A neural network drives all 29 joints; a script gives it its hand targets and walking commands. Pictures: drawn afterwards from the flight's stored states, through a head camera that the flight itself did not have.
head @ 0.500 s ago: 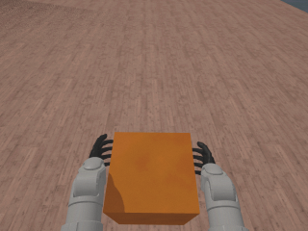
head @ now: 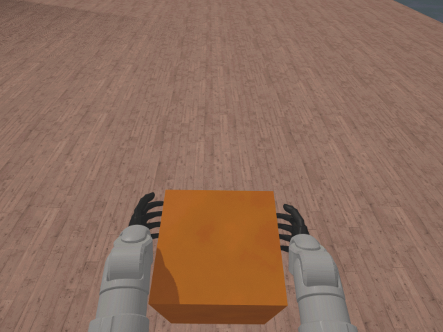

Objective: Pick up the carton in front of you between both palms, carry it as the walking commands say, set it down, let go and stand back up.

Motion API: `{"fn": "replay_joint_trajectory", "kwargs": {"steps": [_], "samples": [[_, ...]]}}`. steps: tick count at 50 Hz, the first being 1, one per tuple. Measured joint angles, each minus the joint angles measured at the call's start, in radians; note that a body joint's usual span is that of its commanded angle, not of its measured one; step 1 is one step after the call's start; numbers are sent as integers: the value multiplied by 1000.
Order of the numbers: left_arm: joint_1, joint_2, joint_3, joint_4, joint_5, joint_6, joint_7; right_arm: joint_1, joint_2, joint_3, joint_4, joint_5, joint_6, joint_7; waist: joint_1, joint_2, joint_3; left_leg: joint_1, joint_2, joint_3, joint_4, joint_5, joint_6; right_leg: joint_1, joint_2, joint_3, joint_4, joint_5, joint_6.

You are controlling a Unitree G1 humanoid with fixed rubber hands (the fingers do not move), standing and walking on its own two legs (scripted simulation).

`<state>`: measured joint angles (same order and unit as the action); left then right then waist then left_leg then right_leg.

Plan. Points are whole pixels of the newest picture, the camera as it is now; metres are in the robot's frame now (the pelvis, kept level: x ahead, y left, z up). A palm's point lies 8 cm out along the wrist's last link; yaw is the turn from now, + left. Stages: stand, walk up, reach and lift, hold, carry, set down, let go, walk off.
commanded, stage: carry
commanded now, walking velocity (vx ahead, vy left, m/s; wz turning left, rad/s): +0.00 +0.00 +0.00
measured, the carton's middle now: (218, 262) +0.30 +0.00 -0.06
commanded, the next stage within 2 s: hold in 0.80 s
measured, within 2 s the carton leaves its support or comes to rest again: neither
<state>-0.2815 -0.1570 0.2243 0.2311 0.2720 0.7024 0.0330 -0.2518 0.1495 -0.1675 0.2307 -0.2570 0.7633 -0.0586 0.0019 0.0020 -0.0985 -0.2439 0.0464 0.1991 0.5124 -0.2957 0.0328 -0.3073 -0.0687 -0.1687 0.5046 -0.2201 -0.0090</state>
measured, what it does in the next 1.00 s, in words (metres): stands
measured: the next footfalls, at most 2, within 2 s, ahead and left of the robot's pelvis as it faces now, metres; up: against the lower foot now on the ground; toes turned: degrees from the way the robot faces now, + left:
none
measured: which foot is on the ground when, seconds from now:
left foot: down 0.00-1.00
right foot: down 0.00-1.00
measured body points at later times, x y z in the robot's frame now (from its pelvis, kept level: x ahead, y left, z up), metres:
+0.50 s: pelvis -0.01 +0.01 +0.00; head -0.03 +0.01 +0.45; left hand +0.30 +0.16 +0.04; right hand +0.29 -0.14 +0.03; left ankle -0.01 +0.09 -0.74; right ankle +0.03 -0.11 -0.74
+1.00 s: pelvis -0.02 +0.00 +0.01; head -0.05 +0.01 +0.46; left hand +0.27 +0.20 +0.04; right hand +0.29 -0.10 +0.03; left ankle -0.01 +0.09 -0.74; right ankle +0.03 -0.13 -0.74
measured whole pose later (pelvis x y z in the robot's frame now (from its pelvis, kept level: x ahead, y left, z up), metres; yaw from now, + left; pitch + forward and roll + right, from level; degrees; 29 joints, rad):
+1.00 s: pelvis -0.02 +0.00 +0.01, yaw +7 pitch -6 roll +0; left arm -0.29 -0.16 0.23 0.26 0.28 0.67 0.03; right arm -0.23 0.15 -0.17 0.22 -0.26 0.75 -0.02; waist 0.01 -0.01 0.04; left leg -0.10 -0.01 0.10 0.41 -0.21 0.05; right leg -0.12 -0.02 0.01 0.39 -0.17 0.02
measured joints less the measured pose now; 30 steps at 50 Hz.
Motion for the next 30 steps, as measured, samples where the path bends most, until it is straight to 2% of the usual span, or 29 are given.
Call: {"fn": "replay_joint_trajectory", "kwargs": {"steps": [30], "samples": [[0, 0, -2, -5, 0, 2, 1, 1, 0, 0, -3, 3, -1, 0, 1, 0, 4, -21, -13, 5, 8, 10, 20, -16, -14, 5, -2, 22, 14]]}}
